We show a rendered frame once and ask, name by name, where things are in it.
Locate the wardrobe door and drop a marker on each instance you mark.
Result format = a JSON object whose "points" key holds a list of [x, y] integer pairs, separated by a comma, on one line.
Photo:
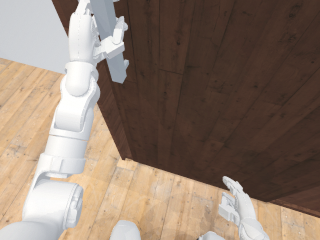
{"points": [[309, 198], [220, 88]]}

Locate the handle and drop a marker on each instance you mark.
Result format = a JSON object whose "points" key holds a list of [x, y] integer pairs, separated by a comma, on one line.
{"points": [[105, 18]]}

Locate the robot left upper arm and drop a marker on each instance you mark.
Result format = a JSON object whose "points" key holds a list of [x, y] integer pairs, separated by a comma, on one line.
{"points": [[53, 206]]}

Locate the robot right forearm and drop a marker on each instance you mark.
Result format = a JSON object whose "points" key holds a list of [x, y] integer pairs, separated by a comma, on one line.
{"points": [[251, 229]]}

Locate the robot left thigh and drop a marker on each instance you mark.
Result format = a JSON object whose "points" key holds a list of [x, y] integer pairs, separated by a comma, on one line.
{"points": [[125, 230]]}

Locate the robot left hand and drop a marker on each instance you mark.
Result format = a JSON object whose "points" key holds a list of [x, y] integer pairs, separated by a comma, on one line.
{"points": [[83, 35]]}

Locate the robot left forearm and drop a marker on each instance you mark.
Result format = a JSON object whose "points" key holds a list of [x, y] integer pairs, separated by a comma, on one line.
{"points": [[71, 126]]}

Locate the robot right hand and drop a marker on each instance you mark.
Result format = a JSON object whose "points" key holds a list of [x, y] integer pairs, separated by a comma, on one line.
{"points": [[238, 208]]}

